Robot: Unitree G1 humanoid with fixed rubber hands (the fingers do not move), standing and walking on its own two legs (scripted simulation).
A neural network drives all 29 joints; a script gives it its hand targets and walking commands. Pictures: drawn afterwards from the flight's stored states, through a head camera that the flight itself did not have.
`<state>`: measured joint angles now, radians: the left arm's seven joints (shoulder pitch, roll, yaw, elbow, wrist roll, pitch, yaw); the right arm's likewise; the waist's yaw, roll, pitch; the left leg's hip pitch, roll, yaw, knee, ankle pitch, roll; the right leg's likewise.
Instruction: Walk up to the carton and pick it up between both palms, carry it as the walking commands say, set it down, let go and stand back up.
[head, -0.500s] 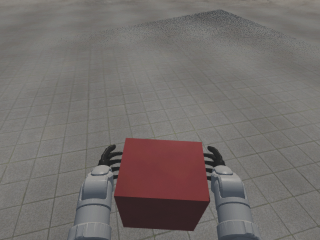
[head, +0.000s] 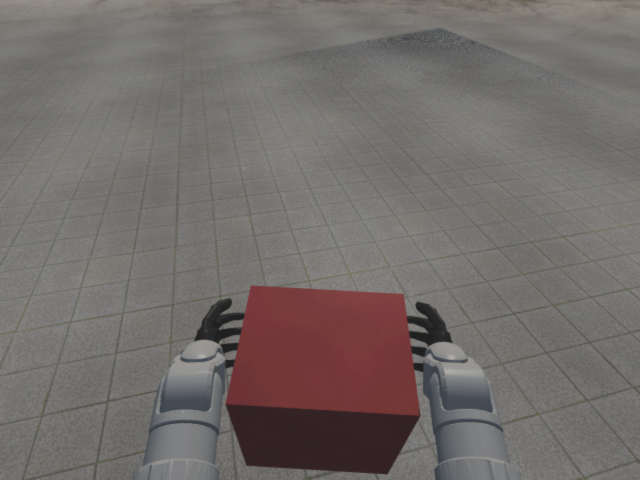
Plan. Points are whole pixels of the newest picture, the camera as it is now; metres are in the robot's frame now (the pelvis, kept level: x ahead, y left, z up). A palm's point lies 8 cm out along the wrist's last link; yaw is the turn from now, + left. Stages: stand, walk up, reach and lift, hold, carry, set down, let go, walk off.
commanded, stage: hold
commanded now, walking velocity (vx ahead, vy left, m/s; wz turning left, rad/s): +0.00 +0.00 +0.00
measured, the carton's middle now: (321, 383) +0.29 +0.00 -0.03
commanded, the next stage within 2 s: carry in 0.22 s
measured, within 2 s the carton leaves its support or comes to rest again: neither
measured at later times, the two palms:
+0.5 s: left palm (211, 370) +0.26 +0.14 +0.05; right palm (457, 381) +0.24 -0.16 +0.05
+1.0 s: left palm (209, 472) +0.13 +0.11 +0.09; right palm out of the picture +0.02 -0.17 +0.09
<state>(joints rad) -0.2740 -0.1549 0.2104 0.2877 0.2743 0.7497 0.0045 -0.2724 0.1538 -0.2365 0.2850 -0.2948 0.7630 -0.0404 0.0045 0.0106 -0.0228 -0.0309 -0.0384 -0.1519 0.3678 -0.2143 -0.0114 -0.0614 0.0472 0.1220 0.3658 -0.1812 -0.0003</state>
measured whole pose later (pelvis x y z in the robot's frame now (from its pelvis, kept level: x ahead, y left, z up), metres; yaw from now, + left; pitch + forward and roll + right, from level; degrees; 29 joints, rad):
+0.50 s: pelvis -0.04 +0.01 -0.03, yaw -7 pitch +3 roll +1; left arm -0.18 -0.14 0.15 -0.18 0.13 0.92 0.06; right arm -0.23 0.15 -0.11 -0.14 -0.17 0.93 -0.10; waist 0.05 -0.01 -0.08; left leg -0.44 0.03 0.05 0.73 -0.33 -0.01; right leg -0.52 0.01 0.01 0.82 -0.39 -0.02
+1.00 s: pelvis -0.14 +0.05 -0.01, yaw -23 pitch +2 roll -2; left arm -0.03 -0.13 0.04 -0.50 0.04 1.25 0.14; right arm -0.02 0.13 -0.06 -0.47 -0.06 1.21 -0.15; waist 0.04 0.00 -0.13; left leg -0.35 0.12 0.20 0.58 -0.26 0.04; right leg -0.58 -0.03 -0.06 1.15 -0.38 0.05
